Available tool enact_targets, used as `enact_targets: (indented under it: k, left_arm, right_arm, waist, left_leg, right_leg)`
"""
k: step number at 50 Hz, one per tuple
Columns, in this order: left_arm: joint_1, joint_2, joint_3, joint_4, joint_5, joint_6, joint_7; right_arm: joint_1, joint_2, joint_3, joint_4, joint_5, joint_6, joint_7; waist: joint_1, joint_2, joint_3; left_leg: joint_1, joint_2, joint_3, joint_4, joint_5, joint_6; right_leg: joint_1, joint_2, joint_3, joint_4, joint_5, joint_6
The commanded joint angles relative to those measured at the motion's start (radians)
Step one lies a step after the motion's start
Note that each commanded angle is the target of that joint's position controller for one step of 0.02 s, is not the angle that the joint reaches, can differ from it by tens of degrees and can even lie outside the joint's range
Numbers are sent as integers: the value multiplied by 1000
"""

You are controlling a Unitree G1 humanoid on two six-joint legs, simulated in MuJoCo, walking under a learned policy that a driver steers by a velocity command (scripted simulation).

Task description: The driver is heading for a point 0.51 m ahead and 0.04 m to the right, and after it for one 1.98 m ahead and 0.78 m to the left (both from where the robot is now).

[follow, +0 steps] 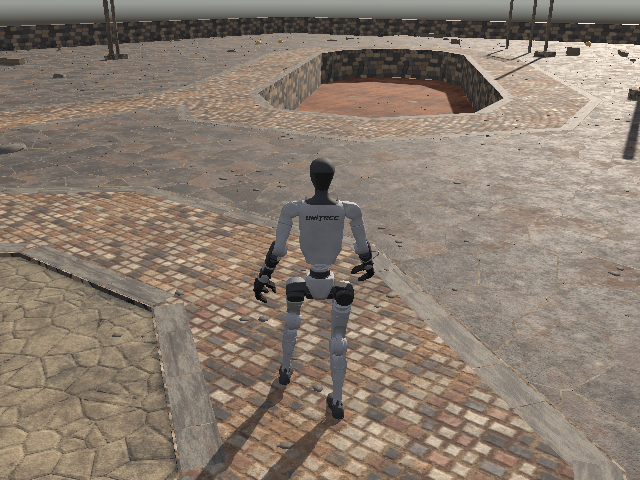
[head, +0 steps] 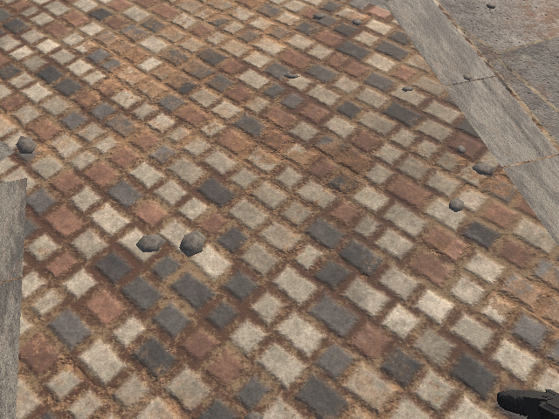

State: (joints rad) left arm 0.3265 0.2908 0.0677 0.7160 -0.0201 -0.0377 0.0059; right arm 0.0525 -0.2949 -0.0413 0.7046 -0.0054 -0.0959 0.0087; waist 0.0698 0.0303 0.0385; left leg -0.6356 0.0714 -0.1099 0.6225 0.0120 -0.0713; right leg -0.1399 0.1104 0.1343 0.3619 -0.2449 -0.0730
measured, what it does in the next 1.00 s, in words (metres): walks ahead: left foot, then right foot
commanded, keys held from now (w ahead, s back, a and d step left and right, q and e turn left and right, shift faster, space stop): w+e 0.46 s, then e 0.06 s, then q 0.48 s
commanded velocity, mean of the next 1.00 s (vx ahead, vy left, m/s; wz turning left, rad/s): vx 0.34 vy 0.00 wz -0.26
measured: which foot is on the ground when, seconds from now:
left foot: up 0.00-0.10, down 0.12-0.62, up 0.64-1.00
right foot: down 0.00-0.12, up 0.14-0.60, down 0.62-1.00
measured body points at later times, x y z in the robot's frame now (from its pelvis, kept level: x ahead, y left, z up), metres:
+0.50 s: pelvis +0.27 +0.03 +0.00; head +0.30 +0.01 +0.45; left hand +0.54 +0.20 -0.08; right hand +0.20 -0.26 -0.13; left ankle +0.21 +0.15 -0.74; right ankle +0.38 -0.17 -0.69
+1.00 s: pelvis +0.40 -0.05 -0.01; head +0.43 -0.05 +0.44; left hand +0.61 +0.18 -0.11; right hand +0.44 -0.35 -0.12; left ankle +0.46 +0.08 -0.71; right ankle +0.42 -0.16 -0.74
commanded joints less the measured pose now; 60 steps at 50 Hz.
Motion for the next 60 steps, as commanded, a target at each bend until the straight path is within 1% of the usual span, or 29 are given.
enact_targets:
  k: [1, 4, 5, 6, 7, 8, 9, 12, 16, 23, 27, 30, 31, 32, 33, 34, 35, 37, 39, 41, 46, 51, 53, 54, 55, 56, 57, 58, 60]
  left_arm:
    - [23, 166, 48, -46, -9, -5, 11]
    - [9, 159, 50, -48, -4, 2, 14]
    - [1, 136, 42, -53, -1, 3, 13]
    - [3, 82, 22, -64, 6, 0, 9]
    - [105, 10, 1, -86, 2, -6, 9]
    - [152, 53, -1, -102, -21, -12, 9]
    - [87, 145, 21, -84, -25, -8, 11]
    - [-53, 138, 33, -112, 2, 4, 6]
    - [-65, 72, 21, -133, -7, 22, -6]
    - [-230, 36, 3, -176, -3, 8, -37]
    - [-300, 38, 7, -215, 7, 3, -62]
    - [-97, 102, 44, -166, 22, -3, -55]
    - [-4, 149, 59, -139, 31, 1, -35]
    - [57, 233, 60, -132, 60, 9, -11]
    - [49, 194, 34, -155, 69, 4, -15]
    - [27, 152, 31, -147, 55, 7, -24]
    - [-48, 136, 22, -130, 37, 1, -28]
    - [-157, 68, 1, -105, 32, -10, -27]
    - [-224, 69, 4, -90, 56, -20, -27]
    - [-260, 101, 17, -77, 57, -23, -15]
    - [-252, 119, 30, -34, 42, 8, 25]
    - [-249, 141, 40, -2, 26, 35, 28]
    - [-271, 150, 44, 8, 5, 46, 30]
    - [-242, 132, 42, 25, -4, 51, 30]
    - [-190, 95, 36, 42, 8, 54, 28]
    - [-219, 52, 21, -3, 56, 53, 23]
    - [-320, 84, 30, -30, 48, 49, 29]
    - [-332, 106, 39, -26, 24, 52, 32]
    - [-288, 118, 50, 12, 24, 58, 46]
  right_arm:
    - [-80, -89, -22, -82, 14, -21, 9]
    - [-20, -128, -42, -71, 17, -34, 13]
    - [57, -142, -54, -50, 13, -38, 9]
    - [173, -180, -69, -36, -4, -44, 1]
    - [291, -262, -88, -23, -23, -38, -5]
    - [336, -252, -90, 10, -1, -25, 5]
    - [279, -160, -67, -13, 7, -21, 4]
    - [171, -78, -38, -11, -9, -8, -3]
    - [172, -97, -47, 22, -1, -20, -6]
    - [199, -156, -61, 68, 6, -4, -13]
    - [234, -187, -67, 97, 26, 25, -20]
    - [225, -204, -65, 114, 48, 35, -21]
    - [238, -167, -49, 115, 33, 28, -17]
    - [293, -60, -11, 86, -24, 17, -2]
    - [408, -67, 7, 134, 14, 15, 11]
    - [313, -176, -29, 136, 51, 25, 12]
    - [230, -159, -26, 101, 60, 33, 8]
    - [232, -123, -25, 127, 31, 67, -18]
    - [308, -90, -26, 156, 24, 105, -34]
    - [293, -91, -31, 139, 18, 123, -47]
    - [167, -92, -38, 72, 17, 149, -40]
    - [128, -94, -47, 32, 15, 153, -13]
    - [176, -89, -52, 41, 15, 150, 0]
    - [206, -107, -61, 50, 10, 147, 1]
    - [225, -179, -81, 46, 6, 143, -8]
    - [225, -291, -101, 18, 5, 140, -27]
    - [252, -270, -94, 8, -32, 117, -14]
    - [216, -250, -89, 5, -33, 95, -9]
    - [118, -186, -76, -13, 11, 84, -20]
  waist:
    - [-3, -119, -40]
    - [-50, -157, -48]
    - [-92, -156, -77]
    - [-147, -107, -180]
    - [-135, 117, -329]
    - [-122, 317, -357]
    - [-147, 169, -221]
    - [-115, 61, -41]
    - [-92, 74, -17]
    - [-141, 28, 16]
    - [-143, 38, 25]
    - [-3, 42, -102]
    - [45, 0, -163]
    - [8, -253, -316]
    - [4, -259, -570]
    - [44, -124, -514]
    - [8, -123, -344]
    - [-70, -81, -193]
    - [-124, -119, -170]
    - [-129, -143, -152]
    - [-84, -142, -106]
    - [-73, -138, -97]
    - [-110, -136, -108]
    - [-118, -108, -108]
    - [-100, 53, -88]
    - [-71, 338, -62]
    - [-146, 231, -126]
    - [-124, 141, -119]
    - [-78, 75, -111]
  left_leg:
    - [178, -63, 29, -100, 58, 7]
    - [253, -62, 22, -141, -57, 52]
    - [362, -61, 38, -176, -66, 78]
    - [567, 35, -38, -167, -104, 129]
    - [915, 261, -379, -201, -241, 252]
    - [986, 373, -725, -307, -537, 336]
    - [877, 327, -624, -342, -638, 295]
    - [592, 200, -245, -381, -298, 228]
    - [522, 185, -67, -455, -131, 254]
    - [581, 171, 168, -471, 44, 231]
    - [630, 180, 239, -363, 364, 198]
    - [625, 152, 251, -94, 610, 159]
    - [496, 106, 270, 79, 461, 117]
    - [178, -18, 267, 461, -411, 52]
    - [100, -93, 14, 702, -772, 29]
    - [94, -49, -54, 713, -714, 28]
    - [30, -12, -9, 648, -665, 28]
    - [113, 42, 15, 514, -554, 4]
    - [273, 27, 49, 457, -469, -25]
    - [276, 19, 74, 405, -440, -33]
    - [217, 44, 92, 298, -342, -2]
    - [249, 24, 143, 154, -380, 37]
    - [340, -10, 187, -15, -287, 71]
    - [403, -34, 179, -116, -201, 101]
    - [476, 49, 19, -243, 37, 156]
    - [600, 278, -323, -252, 406, 318]
    - [557, 320, -392, -288, 348, 432]
    - [554, 267, -310, -295, 281, 398]
    - [558, 195, -216, -278, 204, 302]
  right_leg:
    - [-86, -219, 195, -61, 124, -131]
    - [-25, -247, 278, 36, 121, -103]
    - [-39, -215, 267, 105, 146, -80]
    - [-102, -159, 211, 302, 116, -45]
    - [-378, -24, 72, 639, -177, 27]
    - [-609, -43, 31, 862, -365, 49]
    - [-665, -99, 54, 942, -276, 58]
    - [-596, -187, 4, 862, -99, 63]
    - [-567, -221, -32, 762, -32, 78]
    - [-544, -211, -104, 415, 257, 74]
    - [-440, -157, -172, 269, 218, 40]
    - [-119, -66, -187, 129, 248, -36]
    - [99, -110, -139, 98, 501, -64]
    - [463, -411, 170, 234, 1108, -189]
    - [571, -614, 435, 195, 1144, -362]
    - [448, -529, 295, 150, 1024, -313]
    - [326, -467, 176, 110, 885, -253]
    - [64, -394, 59, 19, 710, -188]
    - [-114, -371, -33, -54, 649, -184]
    - [-152, -377, -78, -82, 580, -191]
    - [-126, -413, -106, -149, 171, -181]
    - [-42, -447, -135, -89, 194, -155]
    - [-35, -428, -177, -2, 230, -106]
    - [-56, -390, -212, 76, 178, -54]
    - [-149, -301, -295, 268, 46, 36]
    - [-458, -136, -331, 555, -384, 145]
    - [-514, -90, -151, 731, -457, 144]
    - [-534, -110, -99, 789, -377, 127]
    - [-549, -137, -70, 764, -230, 120]
Velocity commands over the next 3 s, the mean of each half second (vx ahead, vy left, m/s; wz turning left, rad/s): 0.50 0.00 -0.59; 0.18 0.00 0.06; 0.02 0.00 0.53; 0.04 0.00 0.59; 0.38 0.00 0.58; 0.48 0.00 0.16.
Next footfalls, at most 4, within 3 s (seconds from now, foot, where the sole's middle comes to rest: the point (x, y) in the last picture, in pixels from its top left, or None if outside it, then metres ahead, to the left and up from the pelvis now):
0.12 left None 0.25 0.15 -0.78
0.62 right None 0.45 -0.18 -0.78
1.10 left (289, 406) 0.48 0.07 -0.78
1.58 right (386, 399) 0.51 -0.16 -0.78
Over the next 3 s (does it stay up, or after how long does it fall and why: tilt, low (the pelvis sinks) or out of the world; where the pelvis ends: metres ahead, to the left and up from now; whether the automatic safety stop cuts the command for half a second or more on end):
stays up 0.82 0.31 -0.02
